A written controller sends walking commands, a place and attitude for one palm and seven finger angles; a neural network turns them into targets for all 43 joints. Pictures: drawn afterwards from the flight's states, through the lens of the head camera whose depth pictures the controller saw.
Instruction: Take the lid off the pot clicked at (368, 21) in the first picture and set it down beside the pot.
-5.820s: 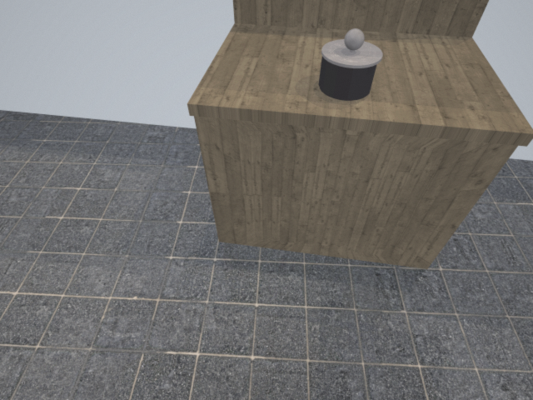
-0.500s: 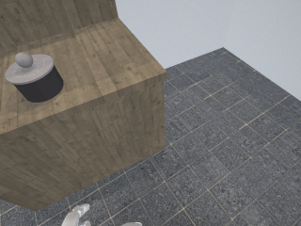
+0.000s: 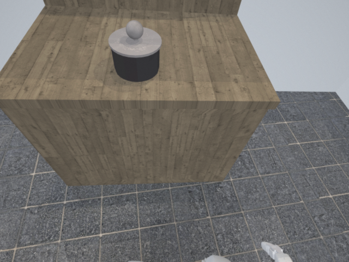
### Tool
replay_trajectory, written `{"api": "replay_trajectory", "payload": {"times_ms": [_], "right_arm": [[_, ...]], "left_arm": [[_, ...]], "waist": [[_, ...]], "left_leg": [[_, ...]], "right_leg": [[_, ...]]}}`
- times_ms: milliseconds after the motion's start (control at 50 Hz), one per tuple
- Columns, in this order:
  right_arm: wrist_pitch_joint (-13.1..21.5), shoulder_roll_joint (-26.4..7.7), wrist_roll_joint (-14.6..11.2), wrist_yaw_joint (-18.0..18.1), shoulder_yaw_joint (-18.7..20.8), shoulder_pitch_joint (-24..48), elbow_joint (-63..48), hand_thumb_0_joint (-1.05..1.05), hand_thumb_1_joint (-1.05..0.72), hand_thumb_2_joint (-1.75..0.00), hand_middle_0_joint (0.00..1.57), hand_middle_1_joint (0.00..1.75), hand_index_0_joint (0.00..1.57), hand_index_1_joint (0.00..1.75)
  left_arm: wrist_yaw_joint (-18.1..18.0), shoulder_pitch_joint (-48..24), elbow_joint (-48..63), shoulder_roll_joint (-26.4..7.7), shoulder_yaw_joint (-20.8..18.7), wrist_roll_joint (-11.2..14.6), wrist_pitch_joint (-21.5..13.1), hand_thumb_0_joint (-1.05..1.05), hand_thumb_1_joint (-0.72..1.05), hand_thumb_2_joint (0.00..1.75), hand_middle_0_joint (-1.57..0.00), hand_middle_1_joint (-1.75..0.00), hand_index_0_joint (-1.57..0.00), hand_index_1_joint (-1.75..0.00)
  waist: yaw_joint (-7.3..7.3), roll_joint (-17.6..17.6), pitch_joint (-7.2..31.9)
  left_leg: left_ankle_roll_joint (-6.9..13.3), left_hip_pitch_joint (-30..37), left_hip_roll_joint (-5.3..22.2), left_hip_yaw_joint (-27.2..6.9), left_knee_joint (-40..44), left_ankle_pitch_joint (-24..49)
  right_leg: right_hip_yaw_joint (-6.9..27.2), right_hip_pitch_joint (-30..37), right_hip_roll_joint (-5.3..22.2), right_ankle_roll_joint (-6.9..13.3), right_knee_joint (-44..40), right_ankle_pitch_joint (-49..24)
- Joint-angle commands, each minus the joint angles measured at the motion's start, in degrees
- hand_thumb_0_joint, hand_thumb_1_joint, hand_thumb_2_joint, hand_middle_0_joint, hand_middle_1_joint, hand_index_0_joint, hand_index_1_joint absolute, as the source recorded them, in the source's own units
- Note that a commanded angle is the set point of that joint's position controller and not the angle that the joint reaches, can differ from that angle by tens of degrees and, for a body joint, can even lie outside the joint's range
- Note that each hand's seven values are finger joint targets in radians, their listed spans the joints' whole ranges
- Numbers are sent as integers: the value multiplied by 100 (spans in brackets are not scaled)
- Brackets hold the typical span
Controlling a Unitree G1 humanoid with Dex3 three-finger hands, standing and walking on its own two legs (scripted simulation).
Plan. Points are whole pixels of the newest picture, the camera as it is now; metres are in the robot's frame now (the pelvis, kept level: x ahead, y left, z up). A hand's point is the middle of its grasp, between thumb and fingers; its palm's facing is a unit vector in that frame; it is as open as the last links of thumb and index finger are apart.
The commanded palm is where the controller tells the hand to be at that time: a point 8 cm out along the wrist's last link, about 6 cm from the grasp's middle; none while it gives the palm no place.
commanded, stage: turn to face it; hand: left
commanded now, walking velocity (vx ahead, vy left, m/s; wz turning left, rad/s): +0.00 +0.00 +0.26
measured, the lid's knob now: (134, 29) +0.72 +0.21 +0.12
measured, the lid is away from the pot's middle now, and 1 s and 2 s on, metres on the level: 0.00 0.00 0.00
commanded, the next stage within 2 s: take the last steps up to it in 0.14 s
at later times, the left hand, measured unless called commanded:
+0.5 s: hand out of the picture +0.06 +0.15 -0.14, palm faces +0.17 -0.95 -0.25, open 7.3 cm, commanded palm none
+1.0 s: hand out of the picture +0.11 +0.19 -0.18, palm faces +0.25 -0.96 -0.15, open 7.3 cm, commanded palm none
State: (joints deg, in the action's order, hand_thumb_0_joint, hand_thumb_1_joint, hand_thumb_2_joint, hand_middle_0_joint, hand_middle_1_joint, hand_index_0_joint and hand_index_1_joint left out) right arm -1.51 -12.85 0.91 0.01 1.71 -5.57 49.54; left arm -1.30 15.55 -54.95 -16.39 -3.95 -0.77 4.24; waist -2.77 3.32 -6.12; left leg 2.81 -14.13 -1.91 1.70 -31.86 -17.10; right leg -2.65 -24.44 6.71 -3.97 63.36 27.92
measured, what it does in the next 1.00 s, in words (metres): walks ahead: right foot, then left foot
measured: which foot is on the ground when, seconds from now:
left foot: down 0.00-0.36, up 0.38-0.84, down 0.86-1.00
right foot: up 0.00-0.34, down 0.36-0.88, up 0.90-1.00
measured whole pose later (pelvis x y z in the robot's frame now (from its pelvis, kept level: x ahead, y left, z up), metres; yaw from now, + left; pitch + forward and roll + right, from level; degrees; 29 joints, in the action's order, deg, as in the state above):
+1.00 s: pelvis +0.20 +0.04 +0.00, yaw +8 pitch +0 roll +1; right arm 4.3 -6.5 0.6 1.5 2.0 -9.1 56.4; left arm -1.0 23.4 -64.7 -7.8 -2.4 -0.5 -1.1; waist -2.1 2.6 -3.0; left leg 3.5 -14.9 -1.0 7.3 -30.3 -15.1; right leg -1.4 -20.6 3.5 1.1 67.7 25.2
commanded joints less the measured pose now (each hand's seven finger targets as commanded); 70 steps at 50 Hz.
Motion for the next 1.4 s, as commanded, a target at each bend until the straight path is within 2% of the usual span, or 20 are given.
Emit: {"api": "replay_trajectory", "payload": {"times_ms": [0,200,300,320,340,360,440,500,720,800,820,860,880,940,1000,1120,1260,1280,1320,1380], "right_arm": [[92,-989,-29,99,233,-344,-206,0,-90,-90,20,30,20,30],[56,-912,34,107,275,-774,41,0,-90,-90,20,30,20,30],[96,-732,22,107,237,-715,178,0,-90,-90,20,30,20,30],[120,-468,-13,85,202,-822,233,0,-90,-90,20,30,20,30],[160,-64,-70,74,122,-921,114,0,-90,-90,20,30,20,30],[125,-364,15,45,195,-763,-9,0,-90,-90,20,30,20,30],[180,-348,98,-100,271,-988,411,0,-90,-90,20,30,20,30],[174,-134,71,-119,252,-1141,557,0,-90,-90,20,30,20,30],[335,210,8,-150,109,27,356,0,-90,-90,20,30,20,30],[455,103,25,-30,127,-932,683,0,-90,-90,20,30,20,30],[486,-129,52,24,177,-1613,884,0,-90,-90,20,30,20,30],[485,-1146,55,132,390,-2661,1026,0,-90,-90,20,30,20,30],[411,-1061,11,135,359,-2332,974,0,-90,-90,20,30,20,30],[559,-148,8,185,111,-1386,822,0,-90,-90,20,30,20,30],[596,56,-17,185,75,-1092,753,0,-90,-90,20,30,20,30],[391,-155,4,265,41,-861,676,0,-90,-90,20,30,20,30],[150,-346,8,268,189,-1033,712,0,-90,-90,20,30,20,30],[136,-290,-16,258,212,-1057,694,0,-90,-90,20,30,20,30],[40,18,-98,247,223,-1322,656,0,-90,-90,20,30,20,30],[-71,-75,-86,271,263,-1071,669,0,-90,-90,20,30,20,30]], "left_arm": [[30,87,426,-386,-70,-12,-213,0,90,90,-20,-30,-20,-30],[-14,-435,614,-132,11,3,-229,0,90,90,-20,-30,-20,-30],[46,432,306,24,25,-34,-432,0,90,90,-20,-30,-20,-30],[41,659,222,-179,-13,-88,-515,0,90,90,-20,-30,-20,-30],[1,958,181,-653,-106,-160,-584,0,90,90,-20,-30,-20,-30],[-13,1088,256,-880,-134,-70,-556,0,90,90,-20,-30,-20,-30],[14,470,215,-63,-3,-16,-763,0,90,90,-20,-30,-20,-30],[24,715,53,118,54,-5,-860,0,90,90,-20,-30,-20,-30],[-58,1650,-682,155,95,-73,-907,0,90,90,-20,-30,-20,-30],[-63,1406,-779,98,61,-26,-875,0,90,90,-20,-30,-20,-30],[-62,1431,-781,160,79,6,-867,0,90,90,-20,-30,-20,-30],[-34,1668,-591,566,185,93,-841,0,90,90,-20,-30,-20,-30],[-81,1382,-520,436,109,49,-799,0,90,90,-20,-30,-20,-30],[20,871,-563,530,35,3,-714,0,90,90,-20,-30,-20,-30],[20,1160,-613,694,48,-37,-527,0,90,90,-20,-30,-20,-30],[-61,783,-393,563,100,-27,-306,0,90,90,-20,-30,-20,-30],[-70,420,-85,130,30,-38,-368,0,90,90,-20,-30,-20,-30],[-83,557,-102,-42,-7,-59,-427,0,90,90,-20,-30,-20,-30],[-102,585,-118,-477,-51,-50,-506,0,90,90,-20,-30,-20,-30],[-173,310,-35,-382,-66,-48,-480,0,90,90,-20,-30,-20,-30]], "waist": [[231,-1213,695],[414,-1097,434],[43,-674,786],[-37,-8,769],[-111,1509,678],[-184,1264,266],[290,225,-82],[321,219,-1],[-29,476,-18],[462,610,480],[747,326,889],[884,-1424,1963],[776,-921,1502],[407,-892,352],[89,-844,218],[119,-1040,306],[164,-824,324],[120,-455,551],[245,548,1049],[114,902,1275]], "left_leg": [[603,735,1297,-1036,1245,3460],[856,500,1429,-1839,1489,1776],[588,-470,1046,-1797,956,-361],[278,-1123,538,-1356,197,-977],[-97,-2227,-212,-512,-1326,-1524],[-156,-2508,-47,-539,-2277,-1775],[-132,-2272,422,-524,-3191,-40],[-263,-2207,465,-303,-3176,497],[-234,-1875,429,370,-1059,312],[-4,-43,-51,654,166,729],[88,1065,175,352,484,1209],[1190,2999,2664,-2751,853,3628],[1392,2308,2729,-2489,1097,3318],[895,701,1924,-1134,1599,3056],[745,-41,1644,-441,1824,3321],[565,325,1600,-156,1414,4563],[216,575,1448,-391,438,3759],[-43,398,1055,-166,-34,2833],[-432,-341,136,220,-1340,-1272],[-442,-812,130,-418,-2890,-1997]], "right_leg": [[211,-519,-56,-76,335,-738],[191,-182,-289,-14,-1404,-468],[30,1859,-564,143,-3591,-1154],[517,2568,-192,240,-4321,-862],[2546,3000,1207,755,-5150,307],[3371,2275,1945,1254,-5765,1184],[1744,1619,994,1139,-5626,-46],[830,1757,700,1079,-5513,-1457],[362,2524,762,1229,-4899,-4628],[17,2282,471,988,-3552,-5790],[-17,1824,352,855,-2520,-5259],[-203,-398,-702,528,422,554],[208,-562,-471,658,985,689],[390,-624,-75,507,939,-547],[305,-195,-78,359,411,-897],[101,245,-257,204,-1469,-1228],[95,975,-335,360,-3500,-2151],[537,1349,-34,473,-3716,-4087],[1742,1932,1473,1556,-3733,-7403],[1843,2004,1451,1996,-3918,-6889]]}}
